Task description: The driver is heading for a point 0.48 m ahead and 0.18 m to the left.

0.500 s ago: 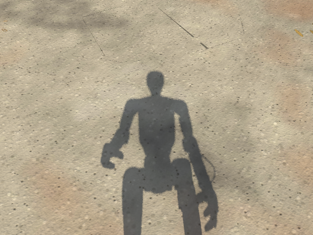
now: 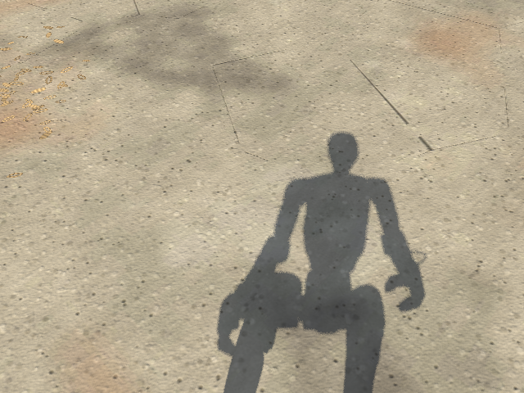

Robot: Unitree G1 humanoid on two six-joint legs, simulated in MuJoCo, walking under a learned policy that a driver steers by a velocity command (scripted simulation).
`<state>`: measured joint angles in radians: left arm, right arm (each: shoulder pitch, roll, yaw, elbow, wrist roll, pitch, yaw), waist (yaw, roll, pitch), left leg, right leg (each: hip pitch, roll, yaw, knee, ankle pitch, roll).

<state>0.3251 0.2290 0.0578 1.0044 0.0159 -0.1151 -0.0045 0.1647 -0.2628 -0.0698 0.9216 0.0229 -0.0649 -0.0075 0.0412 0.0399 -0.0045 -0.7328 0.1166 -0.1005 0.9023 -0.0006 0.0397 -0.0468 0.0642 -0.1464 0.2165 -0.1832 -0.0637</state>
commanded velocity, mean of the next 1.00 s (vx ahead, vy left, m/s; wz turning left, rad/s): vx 0.33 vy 0.00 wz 0.34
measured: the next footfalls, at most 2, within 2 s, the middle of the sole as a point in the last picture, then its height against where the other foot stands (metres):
left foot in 0.24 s outside the picture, level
right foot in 0.70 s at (271, 358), level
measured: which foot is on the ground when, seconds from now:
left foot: up 0.00-0.22, down 0.24-0.72, up 0.74-0.98, down 1.00-1.00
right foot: down 0.00-0.26, up 0.28-0.68, down 0.70-1.00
